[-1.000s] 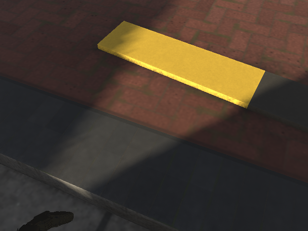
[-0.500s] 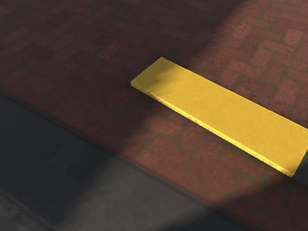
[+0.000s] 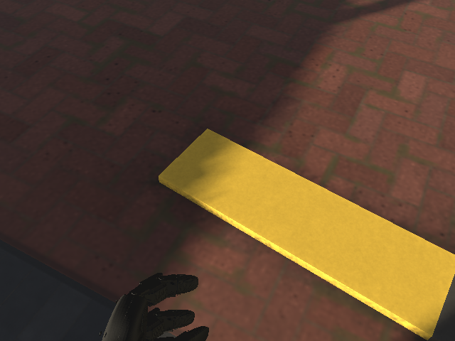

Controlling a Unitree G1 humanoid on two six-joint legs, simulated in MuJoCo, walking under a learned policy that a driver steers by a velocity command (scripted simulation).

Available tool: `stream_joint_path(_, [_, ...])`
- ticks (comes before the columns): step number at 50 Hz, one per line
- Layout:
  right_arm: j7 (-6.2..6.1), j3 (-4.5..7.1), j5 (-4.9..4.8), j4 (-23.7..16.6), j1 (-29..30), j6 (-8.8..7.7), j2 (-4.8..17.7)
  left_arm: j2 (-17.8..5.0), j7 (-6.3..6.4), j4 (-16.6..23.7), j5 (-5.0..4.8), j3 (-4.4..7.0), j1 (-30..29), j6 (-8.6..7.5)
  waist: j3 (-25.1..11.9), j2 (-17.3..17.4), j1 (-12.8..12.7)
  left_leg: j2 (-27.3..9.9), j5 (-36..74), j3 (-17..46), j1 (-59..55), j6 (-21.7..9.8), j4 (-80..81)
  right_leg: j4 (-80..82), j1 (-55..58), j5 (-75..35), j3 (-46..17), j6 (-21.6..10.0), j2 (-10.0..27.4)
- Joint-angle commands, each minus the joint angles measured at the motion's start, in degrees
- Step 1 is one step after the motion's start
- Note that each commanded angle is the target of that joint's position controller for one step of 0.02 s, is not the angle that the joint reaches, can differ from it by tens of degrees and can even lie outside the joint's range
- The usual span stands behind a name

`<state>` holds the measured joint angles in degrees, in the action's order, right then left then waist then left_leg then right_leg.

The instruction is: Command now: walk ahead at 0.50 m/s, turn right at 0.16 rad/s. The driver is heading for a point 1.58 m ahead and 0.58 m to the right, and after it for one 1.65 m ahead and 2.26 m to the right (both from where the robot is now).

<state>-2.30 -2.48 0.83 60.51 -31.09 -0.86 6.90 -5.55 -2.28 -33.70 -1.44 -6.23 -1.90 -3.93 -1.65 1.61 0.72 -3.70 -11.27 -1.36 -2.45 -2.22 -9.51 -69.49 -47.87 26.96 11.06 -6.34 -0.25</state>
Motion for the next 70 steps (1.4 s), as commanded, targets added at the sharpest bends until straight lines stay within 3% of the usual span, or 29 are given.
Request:
stream_joint_path(1, [0.42,2.96,0.5,-5.6,-2.5,-2.34,9.7,-20.0,-1.03,-4.4,1.96,8.31,23.7,0.31,-23.4,-11.1,-10.8,-1.2,69.6,1.5,18.1,-6.5,-47.2,32.3,44.3,8.0,-45.9,-15.3,10.5])
stream_joint_path(2, [3.41,3.07,2.62,-4.9,2.1,-4.51,8.2,-21.0,0.95,-7.7,2.04,8.92,28.7,2.38,-22.3,-21.9,-12.1,10.4,2.3,7.1,36.0,-3.6,-73.9,56.5,53.1,9.1,-72.7,-19.1,18.1])
stream_joint_path(3, [6.18,4.42,0.44,-7.3,5.7,-6.14,8.4,-16.1,1.66,-9.3,2.23,7.45,24.5,2.01,-12.4,-13.8,-7.9,9.4,-3.4,14.9,47.3,-3.4,-93.1,56.8,47.0,9.2,-72.5,-15.8,20.2])
stream_joint_path(5, [6.24,3.06,-1.63,-16.9,21.5,-6.06,6.1,-7.1,-0.77,-13.5,2.74,5.0,20.6,0.43,5.9,-0.6,-3.1,4.7,-4.1,7.8,55.4,-6.4,-98.0,49.5,28.3,-1.8,-46.5,-8.5,14.5])
stream_joint_path(7, [5.04,2.04,-1.7,-18.4,16.9,-4.74,4.1,-2.3,-1.87,-16.3,3.09,4.32,17.7,-0.09,5.0,-1.6,3.4,2.0,-2.5,6.6,51.5,-7.7,-95.0,49.6,23.8,-8.6,-29.6,-3.5,7.4])
stream_joint_path(10, [3.67,1.19,-1.08,-19.4,15.8,-4.17,5.7,-7.1,-1.4,-16.8,1.67,5.67,17.6,-0.69,4.7,-2.0,5.0,-0.5,2.2,3.3,52.6,-5.0,-77.4,54.1,24.7,-15.5,-22.3,-4.5,4.0])
stream_joint_path(11, [3.34,0.97,0.41,-21.0,19.5,-3.97,6.3,-8.3,-0.53,-16.9,1.06,6.17,18.7,-0.72,4.3,-1.7,3.9,-0.6,5.0,1.5,48.8,-2.5,-67.8,55.7,22.4,-17.5,-20.1,-4.9,2.5])
stream_joint_path(13, [2.55,1.83,0.97,-22.7,25.3,-4.62,8.0,-10.3,0.96,-16.6,1.16,6.73,23.0,-1.66,1.1,-4.8,1.2,0.4,11.8,-0.9,43.4,0.6,-57.4,59.1,24.3,-26.5,-20.0,-5.6,3.2])
stream_joint_path(19, [3.0,2.94,-2.47,-25.7,39.7,-5.54,9.1,-14.8,3.42,-15.7,-0.18,9.11,32.3,-0.82,2.2,-8.0,-5.8,3.1,12.6,2.5,41.4,5.3,-24.2,58.0,42.6,-20.8,-27.7,-6.5,9.2])
stream_joint_path(23, [3.88,4.62,-2.63,-25.7,38.9,-6.79,11.9,-15.9,3.93,-14.6,-0.39,10.44,30.5,0.66,3.6,-9.8,-4.4,3.6,10.2,4.4,31.9,3.5,-14.9,53.1,44.8,-22.9,-31.8,-5.0,11.5])
stream_joint_path(25, [3.18,6.55,-1.78,-23.1,28.4,-7.54,15.2,-15.3,3.74,-13.2,0.36,10.66,28.3,0.89,-2.5,-9.7,0.3,3.0,7.3,4.0,16.1,0.2,-12.5,42.4,43.0,-34.3,-29.8,-2.5,7.4])
stream_joint_path(26, [2.61,7.53,-0.72,-21.6,17.8,-7.75,18.2,-13.6,3.27,-10.7,1.26,10.12,25.1,0.62,-11.5,-6.7,5.2,-4.5,6.2,10.0,-0.8,-3.9,-16.1,28.3,34.4,-30.1,-27.4,-1.1,4.4])
stream_joint_path(27, [1.84,9.04,0.09,-21.0,10.5,-6.76,23.0,-7.6,3.0,-8.8,0.56,8.4,30.1,-0.22,-21.4,10.4,5.3,-18.5,0.7,31.1,-25.0,-12.3,-15.0,8.7,11.8,-12.1,-18.9,3.7,-3.9])
stream_joint_path(28, [2.02,7.9,-0.09,-21.4,11.7,-6.29,18.5,-10.5,3.13,-8.4,-0.21,8.64,32.4,-0.73,-22.6,16.7,3.7,-22.6,-8.0,44.9,-24.2,-14.7,-8.5,-2.4,3.9,5.1,-20.0,4.1,-1.4])
stream_joint_path(29, [1.66,6.91,-0.4,-22.1,14.9,-6.07,13.7,-15.3,3.24,-8.6,-0.94,10.21,28.1,-0.47,-13.2,9.4,3.6,-20.4,-10.6,37.4,-15.3,-12.0,-7.3,-6.8,1.4,0.3,-20.6,4.3,1.8])
stream_joint_path(30, [1.5,6.44,-0.76,-22.0,17.3,-5.88,12.3,-16.0,3.3,-8.1,-0.75,10.58,24.1,-0.12,-7.0,3.6,2.8,-17.8,-5.8,28.0,-6.4,-9.9,-6.5,-6.8,2.7,-4.5,-18.8,4.9,4.1])
stream_joint_path(32, [1.68,5.99,-0.24,-20.8,19.7,-5.9,10.7,-14.2,3.11,-6.7,-0.25,10.96,20.6,0.33,-0.4,3.3,0.4,-12.5,2.0,17.0,4.8,-8.0,-2.9,-2.9,5.8,-9.2,-18.0,5.1,6.7])
stream_joint_path(39, [2.47,7.89,-0.16,-18.2,18.4,-6.44,15.0,-11.2,1.34,-2.7,0.14,10.27,13.8,1.67,3.9,1.9,-0.5,-10.9,17.2,1.7,10.0,-9.1,1.1,9.7,4.6,-20.4,-15.9,6.2,8.1])
stream_joint_path(45, [1.97,8.56,-1.35,-16.0,12.6,-4.39,18.0,-10.3,-0.96,2.4,-0.26,9.05,0.2,1.63,6.9,0.2,4.2,-12.7,19.9,-3.7,0.3,-6.8,-0.2,25.5,2.4,-23.6,-10.6,4.3,6.6])
stream_joint_path(49, [1.33,9.28,-2.1,-15.3,11.5,-2.79,21.3,-14.1,-1.11,4.1,0.21,10.73,2.0,2.42,2.4,4.6,0.7,-12.5,49.4,-9.2,-2.0,-4.4,-11.0,29.2,15.9,-12.7,-3.3,0.9,-0.5])
stream_joint_path(51, [0.95,8.06,-1.87,-15.5,8.7,-2.64,18.7,-19.7,-0.05,-0.1,0.53,13.98,17.3,2.67,-8.3,1.4,-6.8,-9.1,56.4,-11.2,13.8,-0.8,-33.1,32.7,49.0,-18.1,-5.0,-4.5,-4.0])
stream_joint_path(52, [1.82,5.99,-1.15,-17.9,9.4,-3.89,15.9,-24.7,0.98,-2.1,0.11,15.98,27.6,3.02,-15.6,-5.9,-11.4,-4.2,27.3,-10.5,35.2,3.0,-54.7,38.1,70.6,-11.2,-26.7,-12.2,9.0])
stream_joint_path(53, [3.32,5.35,-0.63,-16.9,8.7,-5.4,14.1,-22.6,1.53,-4.3,-0.62,15.11,31.7,2.87,-24.8,-10.4,-9.7,0.6,-18.6,-0.7,41.2,3.2,-65.8,43.0,77.4,-12.7,-43.3,-14.8,16.8])
stream_joint_path(55, [3.69,5.97,-3.01,-20.3,19.3,-6.35,15.3,-19.1,1.0,-3.3,0.72,13.2,24.6,1.74,-14.7,-2.8,-7.9,-2.9,-16.1,4.7,44.5,1.5,-63.7,46.1,63.6,-21.6,-35.9,-9.7,15.4])
stream_joint_path(56, [2.93,6.34,-2.66,-20.7,21.3,-6.09,15.8,-17.0,0.75,-2.5,0.66,12.51,19.0,1.22,-8.5,0.5,-5.2,-4.0,-12.8,3.9,44.8,1.7,-59.9,48.1,55.0,-20.5,-32.0,-8.0,13.7])
stream_joint_path(57, [2.5,6.64,-2.24,-20.3,19.7,-5.27,15.6,-15.0,0.73,-1.9,0.93,11.69,15.4,0.86,-6.6,-2.0,-2.2,-5.3,-11.1,4.1,41.2,2.0,-57.4,49.8,47.9,-20.1,-28.5,-7.4,12.4])
stream_joint_path(62, [2.79,6.62,-1.45,-18.5,14.4,-0.94,13.8,-15.8,1.13,-1.7,1.74,11.63,10.7,0.08,-2.8,-7.6,3.9,-4.3,-3.1,2.0,35.0,5.8,-55.7,57.4,31.3,-15.3,-21.0,-7.3,11.1])
stream_joint_path(66, [3.03,6.72,-1.62,-18.3,17.0,-0.03,13.5,-17.3,1.57,-2.2,2.34,11.9,8.7,0.02,-3.4,-8.9,5.1,-2.9,0.8,-1.4,26.5,5.7,-45.1,58.2,30.6,-16.6,-14.5,-4.2,9.3])
stream_joint_path(70, [3.29,8.08,-1.99,-15.8,11.8,0.35,15.5,-16.7,1.61,-4.0,1.3,12.09,6.2,0.67,-0.9,-8.8,7.9,-3.1,-5.2,-3.2,21.0,4.1,-39.7,53.7,34.2,-12.7,-12.1,-2.6,12.5])
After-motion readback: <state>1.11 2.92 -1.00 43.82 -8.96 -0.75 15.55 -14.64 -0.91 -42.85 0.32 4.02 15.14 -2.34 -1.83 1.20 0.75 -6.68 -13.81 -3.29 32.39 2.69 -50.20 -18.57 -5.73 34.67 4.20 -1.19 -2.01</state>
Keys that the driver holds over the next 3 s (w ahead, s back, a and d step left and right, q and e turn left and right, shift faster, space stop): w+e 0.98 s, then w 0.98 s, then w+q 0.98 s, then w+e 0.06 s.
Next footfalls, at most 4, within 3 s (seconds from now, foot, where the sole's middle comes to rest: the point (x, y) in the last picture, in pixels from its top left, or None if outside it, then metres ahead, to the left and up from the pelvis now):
0.52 left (197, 337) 0.46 0.08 -0.65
1.00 right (336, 276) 0.61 -0.29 -0.62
1.46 left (284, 211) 0.83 -0.17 -0.62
2.02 right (401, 177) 1.00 -0.59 -0.65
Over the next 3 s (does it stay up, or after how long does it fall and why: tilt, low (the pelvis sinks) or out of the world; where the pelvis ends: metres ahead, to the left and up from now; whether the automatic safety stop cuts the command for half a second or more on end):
stays up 1.39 -0.71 0.12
